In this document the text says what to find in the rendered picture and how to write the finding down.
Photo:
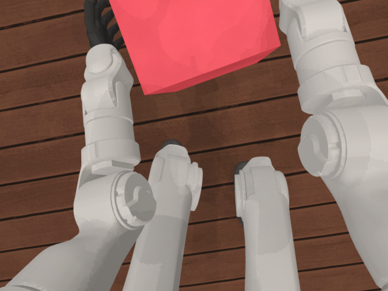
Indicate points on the left robot upper arm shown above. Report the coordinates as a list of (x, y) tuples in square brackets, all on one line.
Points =
[(111, 213)]

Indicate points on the robot right forearm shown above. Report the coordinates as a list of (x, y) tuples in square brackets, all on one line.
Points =
[(323, 52)]

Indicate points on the carton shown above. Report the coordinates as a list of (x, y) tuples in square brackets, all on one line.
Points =
[(175, 44)]

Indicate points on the left robot shin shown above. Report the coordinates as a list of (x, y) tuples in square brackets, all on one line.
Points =
[(159, 160)]

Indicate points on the right robot upper arm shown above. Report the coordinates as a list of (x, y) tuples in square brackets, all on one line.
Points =
[(348, 149)]

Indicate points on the robot left forearm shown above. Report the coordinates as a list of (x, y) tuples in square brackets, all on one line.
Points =
[(110, 145)]

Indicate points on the robot left hand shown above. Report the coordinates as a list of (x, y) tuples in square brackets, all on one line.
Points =
[(97, 31)]

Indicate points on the robot left foot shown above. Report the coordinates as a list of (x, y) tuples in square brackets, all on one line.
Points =
[(170, 141)]

